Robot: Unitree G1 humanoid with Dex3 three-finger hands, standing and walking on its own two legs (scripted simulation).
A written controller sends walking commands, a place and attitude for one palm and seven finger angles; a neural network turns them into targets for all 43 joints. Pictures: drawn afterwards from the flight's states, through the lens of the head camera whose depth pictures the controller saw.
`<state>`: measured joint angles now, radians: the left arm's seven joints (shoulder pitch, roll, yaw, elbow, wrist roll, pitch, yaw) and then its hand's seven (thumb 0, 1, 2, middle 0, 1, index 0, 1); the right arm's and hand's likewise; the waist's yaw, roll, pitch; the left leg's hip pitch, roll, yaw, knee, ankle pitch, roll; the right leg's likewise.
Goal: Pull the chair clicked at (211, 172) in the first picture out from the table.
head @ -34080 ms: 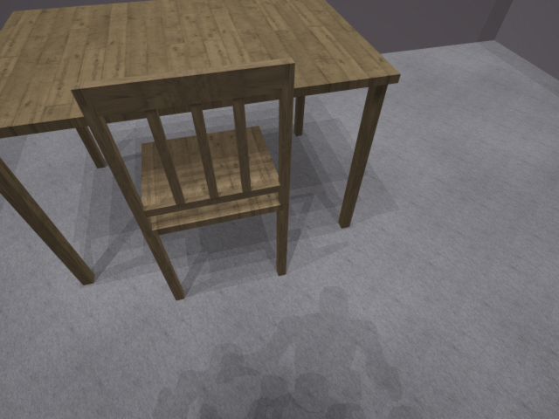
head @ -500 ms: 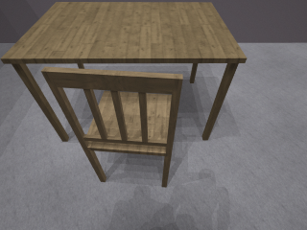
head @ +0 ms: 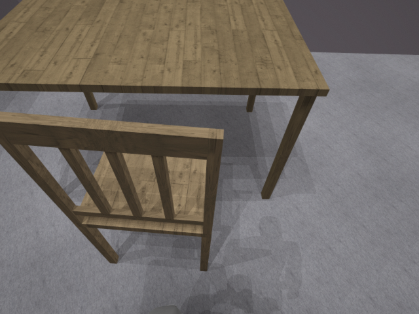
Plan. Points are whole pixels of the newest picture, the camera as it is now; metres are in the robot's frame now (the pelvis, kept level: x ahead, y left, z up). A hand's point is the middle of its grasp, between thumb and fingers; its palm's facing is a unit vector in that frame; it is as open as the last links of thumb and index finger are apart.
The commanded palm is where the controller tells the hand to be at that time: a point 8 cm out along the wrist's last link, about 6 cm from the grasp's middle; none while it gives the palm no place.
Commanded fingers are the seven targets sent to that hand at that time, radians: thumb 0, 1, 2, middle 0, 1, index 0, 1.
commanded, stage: come to a stop and stand still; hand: left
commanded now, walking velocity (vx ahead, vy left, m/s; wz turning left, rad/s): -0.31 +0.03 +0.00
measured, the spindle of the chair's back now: (127, 186) +0.40 +0.24 -0.08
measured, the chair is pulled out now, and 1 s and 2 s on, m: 0.19 0.19 0.19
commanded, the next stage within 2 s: look again from close up in 1.00 s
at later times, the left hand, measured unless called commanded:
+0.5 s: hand out of the picture +0.08 +0.18 -0.16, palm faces +0.05 -0.95 -0.31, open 7.4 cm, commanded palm none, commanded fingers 0.00 0.90 0.90 -0.20 -0.30 -0.20 -0.30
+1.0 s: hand out of the picture +0.06 +0.14 -0.16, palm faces +0.05 -0.97 -0.25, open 7.4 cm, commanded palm none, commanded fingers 0.00 0.90 0.90 -0.20 -0.30 -0.20 -0.30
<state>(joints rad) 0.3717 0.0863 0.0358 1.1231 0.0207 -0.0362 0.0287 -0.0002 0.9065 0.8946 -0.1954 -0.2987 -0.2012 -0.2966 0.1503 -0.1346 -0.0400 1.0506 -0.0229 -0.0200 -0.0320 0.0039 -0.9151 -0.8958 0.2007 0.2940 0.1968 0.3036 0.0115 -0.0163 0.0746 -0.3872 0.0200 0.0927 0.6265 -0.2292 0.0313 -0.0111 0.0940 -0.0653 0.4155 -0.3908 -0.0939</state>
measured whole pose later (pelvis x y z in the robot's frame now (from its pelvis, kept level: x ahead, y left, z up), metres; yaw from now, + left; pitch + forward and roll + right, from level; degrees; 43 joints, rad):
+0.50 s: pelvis +0.03 -0.04 -0.01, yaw +3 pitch -1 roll +1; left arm 0.19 0.23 0.05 1.01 0.03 0.03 0.03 0.00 0.91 0.89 -0.19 -0.30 -0.20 -0.30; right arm 0.20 -0.25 -0.08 1.02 -0.02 0.04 -0.02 0.00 -0.92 -0.90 0.20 0.29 0.20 0.30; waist -0.02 0.01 0.06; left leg -0.26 -0.03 0.03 0.60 -0.31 0.00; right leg -0.31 -0.08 0.00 0.66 -0.33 0.03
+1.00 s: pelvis +0.02 -0.06 +0.00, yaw +3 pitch -1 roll +0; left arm 0.26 0.19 -0.01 0.97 0.02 0.00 0.04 0.00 0.90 0.89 -0.20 -0.30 -0.20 -0.30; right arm 0.25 -0.19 -0.04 1.02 -0.02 0.02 0.00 0.00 -0.91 -0.90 0.20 0.29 0.20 0.30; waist -0.01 0.02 0.02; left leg -0.26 0.00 -0.01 0.58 -0.31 -0.01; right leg -0.29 -0.04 -0.03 0.59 -0.28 0.01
